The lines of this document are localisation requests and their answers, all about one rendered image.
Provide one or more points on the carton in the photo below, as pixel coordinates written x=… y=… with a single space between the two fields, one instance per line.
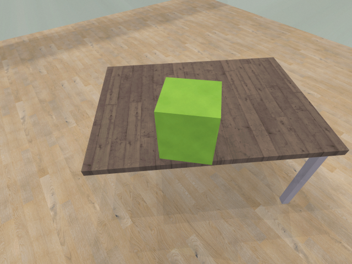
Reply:
x=187 y=118

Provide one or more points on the table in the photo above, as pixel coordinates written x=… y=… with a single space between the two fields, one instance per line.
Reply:
x=264 y=117

